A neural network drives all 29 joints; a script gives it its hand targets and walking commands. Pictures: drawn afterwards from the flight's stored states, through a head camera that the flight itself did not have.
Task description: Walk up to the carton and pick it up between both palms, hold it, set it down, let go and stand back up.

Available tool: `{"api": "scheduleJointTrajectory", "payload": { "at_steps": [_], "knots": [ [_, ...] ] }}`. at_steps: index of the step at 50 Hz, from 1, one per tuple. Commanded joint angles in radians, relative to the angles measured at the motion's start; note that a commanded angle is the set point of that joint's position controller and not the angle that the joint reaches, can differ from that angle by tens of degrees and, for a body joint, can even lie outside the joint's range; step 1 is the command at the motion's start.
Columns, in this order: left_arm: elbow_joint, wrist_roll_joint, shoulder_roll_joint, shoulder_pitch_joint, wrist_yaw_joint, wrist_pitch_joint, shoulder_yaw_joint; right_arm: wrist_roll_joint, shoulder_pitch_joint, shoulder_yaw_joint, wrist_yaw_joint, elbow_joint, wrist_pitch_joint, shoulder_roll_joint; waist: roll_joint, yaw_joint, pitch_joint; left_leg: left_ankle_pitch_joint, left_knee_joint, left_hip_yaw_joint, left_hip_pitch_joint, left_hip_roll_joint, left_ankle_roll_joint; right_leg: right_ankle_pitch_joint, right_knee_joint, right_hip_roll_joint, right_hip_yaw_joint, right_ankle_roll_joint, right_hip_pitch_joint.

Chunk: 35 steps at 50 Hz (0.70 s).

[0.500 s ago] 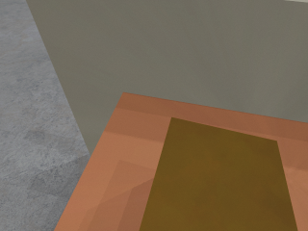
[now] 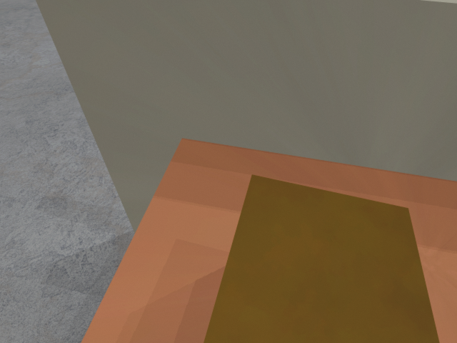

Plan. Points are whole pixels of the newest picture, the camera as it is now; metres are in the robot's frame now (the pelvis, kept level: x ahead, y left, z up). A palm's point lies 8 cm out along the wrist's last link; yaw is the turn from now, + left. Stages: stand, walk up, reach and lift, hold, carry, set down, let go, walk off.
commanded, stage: walk up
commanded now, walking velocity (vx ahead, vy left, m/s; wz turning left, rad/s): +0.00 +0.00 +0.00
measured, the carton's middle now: (298, 304) +0.18 -0.10 +0.08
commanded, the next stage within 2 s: none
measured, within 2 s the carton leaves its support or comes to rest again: neither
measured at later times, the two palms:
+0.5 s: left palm out of the picture +0.01 +0.18 -0.13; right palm out of the picture -0.05 -0.35 -0.17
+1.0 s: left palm out of the picture -0.12 +0.29 -0.13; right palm out of the picture -0.15 -0.27 -0.13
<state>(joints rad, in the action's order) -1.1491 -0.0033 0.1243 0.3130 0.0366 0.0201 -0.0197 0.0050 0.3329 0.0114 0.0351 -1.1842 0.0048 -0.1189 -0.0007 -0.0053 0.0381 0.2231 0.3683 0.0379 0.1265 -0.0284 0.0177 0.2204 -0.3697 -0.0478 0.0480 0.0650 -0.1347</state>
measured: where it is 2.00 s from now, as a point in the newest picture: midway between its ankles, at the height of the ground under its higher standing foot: outside the picture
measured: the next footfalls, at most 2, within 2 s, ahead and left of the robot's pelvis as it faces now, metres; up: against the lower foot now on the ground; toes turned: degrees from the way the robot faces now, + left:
right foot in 0.42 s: -0.10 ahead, -0.20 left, +0.00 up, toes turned -10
left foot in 1.04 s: -0.18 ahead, +0.16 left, +0.00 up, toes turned -11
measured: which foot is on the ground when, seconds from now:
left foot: down 0.00-0.44, up 0.46-1.00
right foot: down 0.00-0.18, up 0.20-0.40, down 0.42-1.00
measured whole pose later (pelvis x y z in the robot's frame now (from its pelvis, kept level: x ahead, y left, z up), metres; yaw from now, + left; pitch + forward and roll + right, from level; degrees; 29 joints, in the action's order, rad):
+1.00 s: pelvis -0.20 +0.01 -0.01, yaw -11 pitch +2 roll +2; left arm -0.93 -0.04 0.31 0.24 0.04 -0.05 0.10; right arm 0.01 0.16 -0.07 -0.03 -0.88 -0.11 -0.27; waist -0.05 -0.07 0.07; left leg 0.41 0.64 -0.01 0.27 -0.01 0.06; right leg 0.04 -0.38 0.13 -0.08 -0.09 -0.39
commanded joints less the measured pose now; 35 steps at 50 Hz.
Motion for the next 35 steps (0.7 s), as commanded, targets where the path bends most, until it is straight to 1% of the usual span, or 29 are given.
{"api": "scheduleJointTrajectory", "payload": {
  "at_steps": [1,2,3,4,5,6,8,9,10,12,14,15,17,18,19,20,21,22,23,24,25,26,27,28,29,30,31,32,35],
  "knots": [
    [0.003,0.001,0.067,0.093,0.003,0.004,0.009,0.0,0.102,-0.009,0.003,-0.005,0.004,-0.072,0.005,-0.005,0.079,-0.072,-0.053,-0.07,0.055,-0.073,-0.035,-0.054,0.102,0.132,-0.138,-0.006,-0.041],
    [-0.001,-0.003,0.079,0.081,0.004,0.006,0.026,0.008,0.089,-0.004,0.004,0.004,0.001,-0.066,-0.001,-0.001,0.088,-0.059,-0.06,-0.086,0.052,-0.069,-0.027,-0.049,0.107,0.134,-0.138,-0.008,-0.053],
    [0.039,0.01,0.172,0.042,0.004,-0.001,0.058,0.011,0.002,-0.044,0.033,0.064,-0.002,-0.194,-0.023,-0.005,0.166,-0.209,0.063,-0.029,0.063,-0.105,0.0,-0.417,-0.016,0.174,-0.162,-0.022,-0.153],
    [0.043,0.033,0.2,0.047,0.011,-0.016,0.072,0.015,-0.036,-0.06,0.046,0.11,0.001,-0.228,-0.107,0.004,0.12,-0.367,0.138,-0.031,0.018,-0.16,-0.006,-0.476,-0.101,0.146,-0.122,-0.025,-0.205],
    [0.057,0.031,0.182,0.051,0.013,-0.026,0.071,0.014,-0.008,-0.076,0.055,0.114,0.001,-0.245,-0.097,0.011,0.07,-0.474,0.198,-0.04,-0.037,-0.192,-0.032,-0.457,-0.167,0.133,-0.109,-0.023,-0.256],
    [0.084,0.023,0.158,0.01,0.012,-0.035,0.074,0.016,0.063,-0.084,0.059,0.107,-0.003,-0.237,-0.031,0.047,0.019,-0.552,0.202,-0.074,-0.059,-0.244,-0.076,-0.326,-0.277,0.112,-0.082,-0.028,-0.289],
    [0.135,0.007,0.108,-0.047,0.005,-0.062,0.088,0.034,0.12,-0.096,0.068,0.118,-0.015,-0.25,0.208,0.099,-0.071,-0.604,0.037,-0.232,0.012,-0.479,-0.236,0.299,-0.695,0.039,-0.014,-0.065,-0.312],
    [0.149,-0.008,0.11,-0.026,0.005,-0.08,0.099,0.038,0.069,-0.098,0.072,0.143,-0.02,-0.254,0.226,0.076,-0.071,-0.473,-0.007,-0.247,0.094,-0.521,-0.28,0.364,-0.845,0.054,-0.036,-0.069,-0.309],
    [0.161,-0.017,0.115,-0.007,0.005,-0.091,0.106,0.037,-0.007,-0.103,0.074,0.175,-0.023,-0.257,0.247,0.047,-0.05,-0.372,-0.039,-0.241,0.189,-0.521,-0.289,0.358,-0.917,0.078,-0.085,-0.065,-0.29],
    [0.17,-0.016,0.131,0.002,-0.005,-0.098,0.119,0.034,-0.162,-0.099,0.069,0.236,-0.022,-0.232,0.198,-0.019,-0.008,-0.363,-0.016,-0.112,0.307,-0.419,-0.237,0.323,-0.932,0.117,-0.169,-0.059,-0.229],
    [0.174,-0.011,0.14,0.016,-0.008,-0.091,0.125,0.039,-0.243,-0.101,0.059,0.261,-0.022,-0.228,0.136,-0.064,-0.03,-0.368,0.054,0.013,0.268,-0.3,-0.147,0.28,-0.752,0.106,-0.132,-0.079,-0.219],
    [0.176,-0.012,0.131,0.02,-0.009,-0.086,0.12,0.038,-0.24,-0.106,0.054,0.259,-0.023,-0.239,0.127,-0.064,-0.039,-0.374,0.081,0.048,0.203,-0.261,-0.12,0.268,-0.627,0.101,-0.09,-0.091,-0.233],
    [0.206,-0.012,0.114,-0.024,-0.012,-0.064,0.11,0.031,-0.147,-0.118,0.047,0.221,-0.028,-0.262,0.166,-0.015,-0.056,-0.413,0.145,0.058,0.044,-0.216,-0.102,0.229,-0.356,0.102,-0.026,-0.112,-0.256],
    [0.212,-0.011,0.113,-0.028,-0.013,-0.051,0.109,0.026,-0.105,-0.123,0.044,0.2,-0.035,-0.276,0.192,-0.004,-0.072,-0.442,0.2,0.066,0.006,-0.197,-0.099,0.139,-0.203,0.094,-0.001,-0.119,-0.22],
    [0.205,-0.01,0.121,0.009,-0.013,-0.037,0.112,0.023,-0.084,-0.132,0.04,0.186,-0.046,-0.294,0.197,-0.017,-0.083,-0.429,0.281,0.083,0.024,-0.169,-0.078,-0.021,-0.025,0.095,0.006,-0.12,-0.133],
    [0.191,-0.015,0.154,0.044,-0.011,-0.024,0.117,0.024,-0.058,-0.129,0.031,0.179,-0.053,-0.288,0.099,-0.026,-0.07,-0.199,0.393,0.087,0.107,-0.121,-0.052,-0.207,0.083,0.118,-0.035,-0.12,-0.04],
    [0.199,-0.018,0.231,0.035,-0.014,-0.014,0.133,0.022,-0.007,-0.112,0.023,0.18,-0.062,-0.222,-0.155,-0.003,-0.065,0.299,0.537,0.087,0.296,-0.047,-0.003,-0.596,0.05,0.251,-0.188,-0.103,0.061],
    [0.218,-0.03,0.336,0.034,-0.012,-0.01,0.156,0.016,0.005,-0.103,0.019,0.21,-0.072,-0.168,-0.403,0.0,-0.072,0.482,0.671,0.065,0.415,0.0,0.048,-0.949,-0.029,0.454,-0.385,-0.042,0.048],
    [0.212,-0.037,0.391,0.046,-0.011,-0.014,0.165,0.027,-0.092,-0.112,0.022,0.261,-0.087,-0.197,-0.569,-0.075,-0.038,0.452,0.739,-0.035,0.381,-0.026,0.033,-0.865,0.031,0.504,-0.466,0.098,-0.157],
    [0.221,-0.039,0.338,0.028,-0.012,-0.018,0.159,0.021,-0.166,-0.119,0.012,0.282,-0.101,-0.247,-0.522,-0.09,0.034,0.389,0.802,-0.098,0.386,-0.058,0.028,-0.674,0.064,0.494,-0.477,0.105,-0.224],
    [0.238,-0.039,0.297,0.002,-0.005,-0.029,0.146,0.012,-0.194,-0.121,-0.011,0.271,-0.108,-0.274,-0.344,-0.072,0.09,0.358,0.857,-0.128,0.438,-0.047,0.028,-0.695,0.045,0.451,-0.394,0.077,-0.171],
    [0.249,-0.04,0.296,-0.055,0.007,-0.034,0.142,0.009,-0.151,-0.124,-0.03,0.245,-0.105,-0.259,-0.2,-0.007,0.061,0.295,0.872,-0.138,0.516,-0.024,0.022,-0.779,-0.017,0.401,-0.281,0.043,-0.025],
    [0.258,-0.031,0.318,-0.082,0.013,-0.035,0.142,0.015,-0.1,-0.121,-0.039,0.237,-0.101,-0.242,-0.145,0.032,-0.004,0.246,0.876,-0.128,0.573,-0.003,0.017,-0.844,-0.054,0.394,-0.227,0.018,0.088],
    [0.261,-0.018,0.328,-0.058,0.014,-0.035,0.148,0.024,-0.088,-0.118,-0.043,0.241,-0.1,-0.23,-0.105,0.025,-0.052,0.204,0.909,-0.124,0.568,0.01,0.02,-0.817,-0.058,0.392,-0.215,0.012,0.12],
    [0.25,-0.007,0.32,0.008,0.014,-0.032,0.15,0.039,-0.118,-0.123,-0.043,0.25,-0.099,-0.236,-0.059,-0.011,-0.073,0.189,0.932,-0.131,0.531,0.018,0.034,-0.777,-0.052,0.393,-0.245,0.018,0.101],
    [0.23,0.0,0.292,0.079,0.017,-0.028,0.143,0.046,-0.163,-0.127,-0.047,0.268,-0.1,-0.235,-0.028,-0.047,-0.099,0.188,0.942,-0.137,0.51,0.027,0.05,-0.765,-0.051,0.395,-0.269,0.024,0.105],
    [0.218,0.002,0.281,0.111,0.02,-0.027,0.136,0.045,-0.185,-0.127,-0.052,0.281,-0.102,-0.224,-0.033,-0.061,-0.12,0.188,0.952,-0.136,0.504,0.04,0.065,-0.746,-0.051,0.397,-0.266,0.033,0.11],
    [0.216,0.0,0.289,0.103,0.024,-0.027,0.135,0.041,-0.175,-0.125,-0.056,0.287,-0.106,-0.216,-0.049,-0.057,-0.124,0.185,0.966,-0.135,0.516,0.052,0.076,-0.708,-0.044,0.404,-0.25,0.051,0.113],
    [0.231,-0.009,0.319,0.034,0.021,-0.025,0.14,0.026,-0.153,-0.117,-0.056,0.304,-0.116,-0.199,-0.207,-0.048,-0.107,0.186,0.934,-0.138,0.504,0.063,0.091,-0.599,-0.02,0.385,-0.218,0.081,0.067]
  ]
}}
